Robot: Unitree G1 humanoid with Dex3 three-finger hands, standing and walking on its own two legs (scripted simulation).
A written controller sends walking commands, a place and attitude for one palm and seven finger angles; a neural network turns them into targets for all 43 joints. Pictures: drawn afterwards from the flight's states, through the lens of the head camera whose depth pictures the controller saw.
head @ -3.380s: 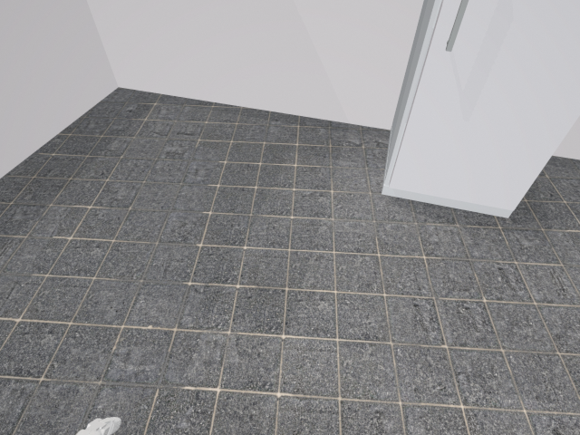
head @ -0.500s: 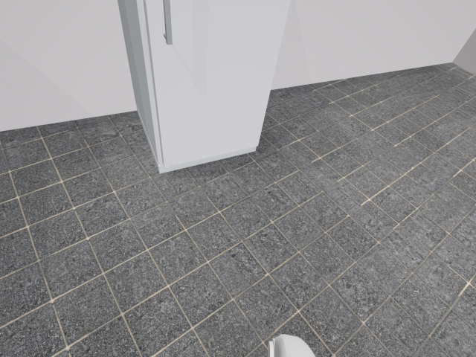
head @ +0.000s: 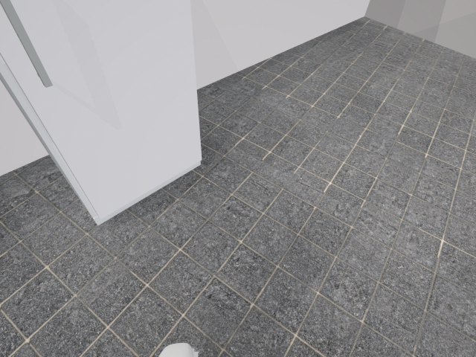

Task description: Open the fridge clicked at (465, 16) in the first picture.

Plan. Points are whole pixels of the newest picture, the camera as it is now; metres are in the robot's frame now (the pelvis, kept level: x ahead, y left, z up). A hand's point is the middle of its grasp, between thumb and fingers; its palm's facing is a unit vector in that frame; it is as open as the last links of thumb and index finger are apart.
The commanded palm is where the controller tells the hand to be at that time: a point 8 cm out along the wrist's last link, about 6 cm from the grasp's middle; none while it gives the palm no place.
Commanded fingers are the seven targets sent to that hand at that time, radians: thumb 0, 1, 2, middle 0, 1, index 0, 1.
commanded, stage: walk to a spot facing it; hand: left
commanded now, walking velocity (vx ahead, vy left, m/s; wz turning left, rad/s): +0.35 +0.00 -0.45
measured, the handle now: (5, 6) +0.75 +0.56 +0.21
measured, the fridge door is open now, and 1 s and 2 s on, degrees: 0 0 0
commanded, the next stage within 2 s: none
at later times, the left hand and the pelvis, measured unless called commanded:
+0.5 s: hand (121, 257) +0.34 +0.28 -0.15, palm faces -0.21 -0.96 -0.21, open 7.4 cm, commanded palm none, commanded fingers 0.00 0.90 0.90 -0.20 -0.30 -0.20 -0.30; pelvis +0.21 +0.09 +0.02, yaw -17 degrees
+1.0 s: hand (180, 203) +0.49 +0.17 -0.14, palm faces -0.50 -0.83 -0.25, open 7.4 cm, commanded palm none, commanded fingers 0.00 0.90 0.90 -0.20 -0.30 -0.20 -0.30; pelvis +0.30 +0.05 +0.01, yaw -33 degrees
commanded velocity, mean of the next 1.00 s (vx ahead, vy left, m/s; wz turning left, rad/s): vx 0.08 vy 0.00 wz -0.58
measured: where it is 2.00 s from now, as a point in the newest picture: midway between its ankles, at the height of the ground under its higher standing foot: (217, 321)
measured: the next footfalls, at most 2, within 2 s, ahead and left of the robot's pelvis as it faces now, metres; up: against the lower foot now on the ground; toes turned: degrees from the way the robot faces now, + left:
left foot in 0.24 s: +0.27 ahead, +0.22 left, +0.00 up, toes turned +3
right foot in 0.66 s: +0.34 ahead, -0.07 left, +0.00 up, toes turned -31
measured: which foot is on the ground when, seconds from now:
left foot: up 0.00-0.22, down 0.24-0.68, up 0.70-1.00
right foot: down 0.00-0.24, up 0.26-0.64, down 0.66-1.00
